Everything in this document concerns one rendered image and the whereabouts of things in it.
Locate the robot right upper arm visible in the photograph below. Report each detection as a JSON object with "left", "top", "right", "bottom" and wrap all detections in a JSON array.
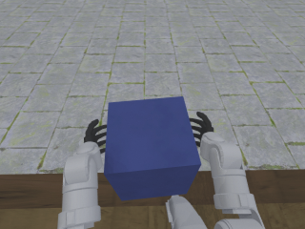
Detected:
[{"left": 214, "top": 219, "right": 263, "bottom": 229}]

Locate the carton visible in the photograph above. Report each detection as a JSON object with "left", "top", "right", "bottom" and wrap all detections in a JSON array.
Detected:
[{"left": 104, "top": 96, "right": 201, "bottom": 201}]

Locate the right robot forearm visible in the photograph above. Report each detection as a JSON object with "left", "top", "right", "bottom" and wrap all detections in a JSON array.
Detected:
[{"left": 200, "top": 132, "right": 265, "bottom": 229}]

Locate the robot left hand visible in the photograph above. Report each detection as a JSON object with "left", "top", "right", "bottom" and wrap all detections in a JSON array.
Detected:
[{"left": 84, "top": 119, "right": 107, "bottom": 154}]

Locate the left robot forearm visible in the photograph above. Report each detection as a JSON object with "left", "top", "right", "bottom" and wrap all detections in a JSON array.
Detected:
[{"left": 57, "top": 141, "right": 103, "bottom": 229}]

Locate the robot right thigh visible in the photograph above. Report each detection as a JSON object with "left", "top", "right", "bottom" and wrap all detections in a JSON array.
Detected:
[{"left": 165, "top": 196, "right": 208, "bottom": 229}]

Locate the robot right hand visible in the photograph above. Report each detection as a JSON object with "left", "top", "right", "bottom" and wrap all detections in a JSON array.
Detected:
[{"left": 189, "top": 112, "right": 214, "bottom": 147}]

